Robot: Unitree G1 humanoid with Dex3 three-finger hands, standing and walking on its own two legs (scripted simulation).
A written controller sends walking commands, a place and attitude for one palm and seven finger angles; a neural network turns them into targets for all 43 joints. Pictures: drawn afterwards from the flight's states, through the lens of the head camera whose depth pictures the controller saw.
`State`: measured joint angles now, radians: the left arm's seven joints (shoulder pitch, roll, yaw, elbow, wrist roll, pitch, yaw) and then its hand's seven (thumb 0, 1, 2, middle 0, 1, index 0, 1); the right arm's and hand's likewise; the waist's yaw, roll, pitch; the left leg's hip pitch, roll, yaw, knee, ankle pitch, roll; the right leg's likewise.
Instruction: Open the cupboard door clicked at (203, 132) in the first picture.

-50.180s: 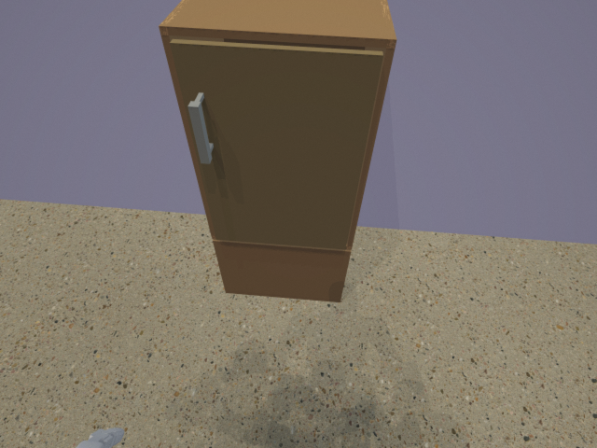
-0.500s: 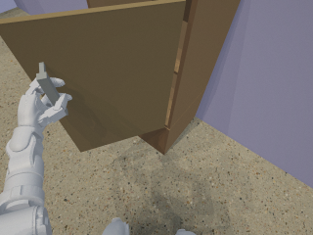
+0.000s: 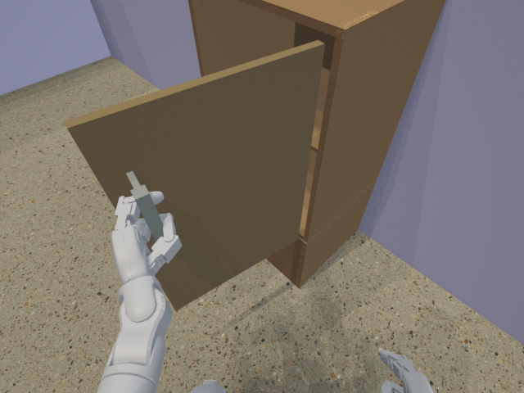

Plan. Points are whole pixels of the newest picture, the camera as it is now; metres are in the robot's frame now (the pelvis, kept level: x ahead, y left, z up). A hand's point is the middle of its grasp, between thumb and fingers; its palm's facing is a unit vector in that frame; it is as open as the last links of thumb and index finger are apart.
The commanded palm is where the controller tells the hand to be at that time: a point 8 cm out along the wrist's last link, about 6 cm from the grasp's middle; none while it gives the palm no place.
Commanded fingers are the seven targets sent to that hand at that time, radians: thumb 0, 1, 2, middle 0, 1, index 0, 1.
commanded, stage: pull the door open along its arc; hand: left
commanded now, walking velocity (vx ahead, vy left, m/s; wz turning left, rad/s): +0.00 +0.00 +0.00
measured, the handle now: (149, 213) +0.38 +0.20 +0.07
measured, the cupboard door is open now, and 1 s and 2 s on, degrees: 79 87 88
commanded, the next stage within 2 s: open thumb and fingers to let go in 0.12 s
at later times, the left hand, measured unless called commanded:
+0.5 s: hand (193, 254) +0.31 +0.11 +0.06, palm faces +0.39 -0.92 +0.01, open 7.6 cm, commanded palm +0.27 +0.16 +0.06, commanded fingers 0.00 -0.15 0.45 -0.32 -1.24 -0.32 -1.24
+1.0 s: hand (192, 255) +0.31 +0.12 +0.06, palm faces +0.35 -0.94 +0.00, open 14.4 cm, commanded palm +0.27 +0.16 +0.06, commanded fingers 0.00 -0.50 0.30 -0.15 -0.30 -0.15 -0.30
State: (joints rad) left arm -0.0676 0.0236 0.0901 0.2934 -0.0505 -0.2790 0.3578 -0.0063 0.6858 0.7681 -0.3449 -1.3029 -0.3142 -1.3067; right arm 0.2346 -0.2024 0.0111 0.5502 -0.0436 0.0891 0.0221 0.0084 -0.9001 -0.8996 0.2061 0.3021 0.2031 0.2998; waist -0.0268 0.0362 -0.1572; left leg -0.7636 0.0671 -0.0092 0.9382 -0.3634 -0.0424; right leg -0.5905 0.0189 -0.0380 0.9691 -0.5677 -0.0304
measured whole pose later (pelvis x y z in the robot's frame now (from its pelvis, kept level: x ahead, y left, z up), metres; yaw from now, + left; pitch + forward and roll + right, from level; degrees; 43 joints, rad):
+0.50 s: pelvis +0.00 -0.01 +0.00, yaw +2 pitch +10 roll +1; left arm 0.03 -0.03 -0.05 0.23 -0.03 -0.31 0.42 0.01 0.43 0.69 -0.36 -1.30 -0.35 -1.30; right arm 0.20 -0.21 -0.01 0.59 -0.06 0.06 -0.01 0.01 -0.90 -0.90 0.20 0.30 0.20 0.30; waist 0.00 0.05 -0.14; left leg -0.75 0.05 -0.03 0.93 -0.36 -0.05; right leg -0.58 0.00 -0.06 0.99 -0.59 -0.04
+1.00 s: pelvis -0.01 +0.02 +0.00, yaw +1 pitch +10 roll -1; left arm -0.01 -0.04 -0.11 0.24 0.03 -0.29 0.48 -0.01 -0.48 0.30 -0.36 -0.84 -0.34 -0.84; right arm 0.21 -0.20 0.00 0.58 -0.06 0.07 0.00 0.01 -0.90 -0.90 0.20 0.30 0.20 0.30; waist -0.01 0.04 -0.13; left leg -0.78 0.05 -0.01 0.97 -0.37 -0.02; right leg -0.59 0.00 -0.04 0.98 -0.57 -0.01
